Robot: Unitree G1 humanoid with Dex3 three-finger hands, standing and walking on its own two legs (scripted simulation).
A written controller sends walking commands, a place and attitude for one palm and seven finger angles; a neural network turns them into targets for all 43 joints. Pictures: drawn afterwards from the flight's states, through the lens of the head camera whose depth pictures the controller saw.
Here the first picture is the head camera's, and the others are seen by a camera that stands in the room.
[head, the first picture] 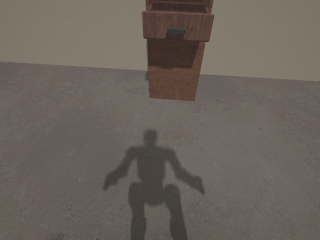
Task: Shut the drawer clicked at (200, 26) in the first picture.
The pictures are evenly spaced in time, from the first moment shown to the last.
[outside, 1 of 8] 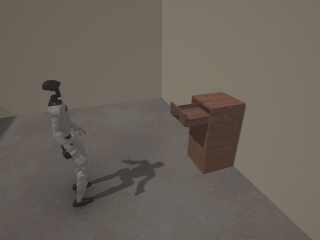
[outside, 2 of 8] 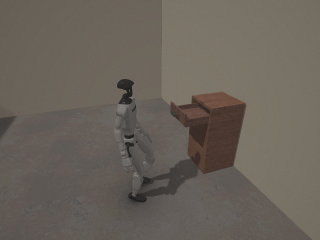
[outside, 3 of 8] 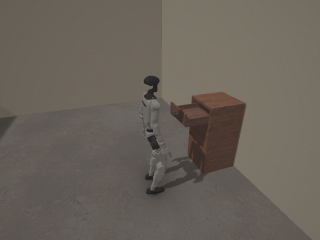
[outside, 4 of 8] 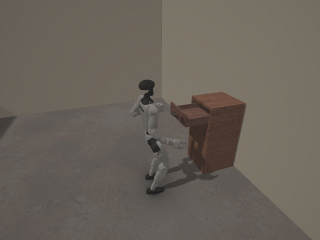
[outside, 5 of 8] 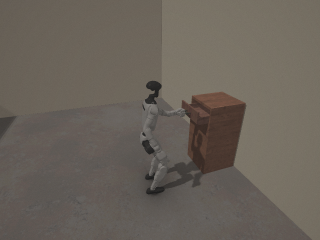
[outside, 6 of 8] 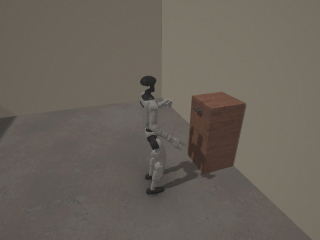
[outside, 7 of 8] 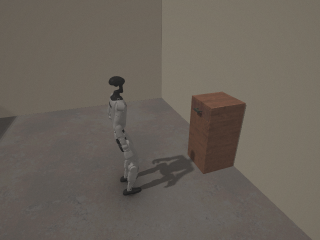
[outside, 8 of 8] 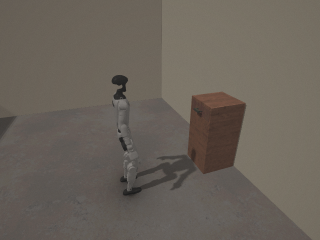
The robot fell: no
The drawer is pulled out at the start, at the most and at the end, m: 0.30 0.30 0.00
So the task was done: yes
